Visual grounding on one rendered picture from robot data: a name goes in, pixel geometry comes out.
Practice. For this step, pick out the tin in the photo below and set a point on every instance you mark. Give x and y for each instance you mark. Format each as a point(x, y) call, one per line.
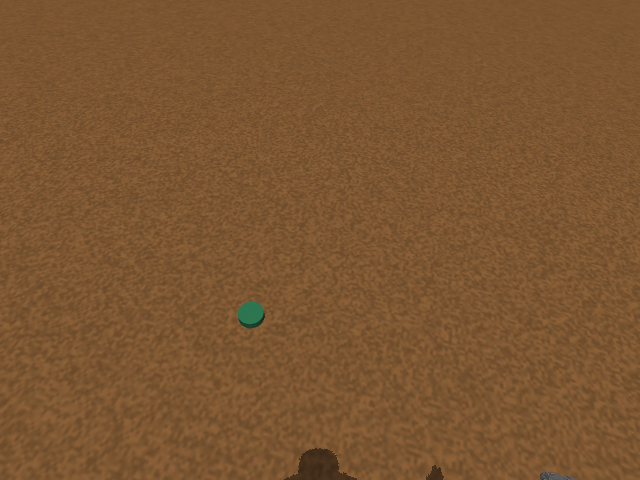
point(251, 314)

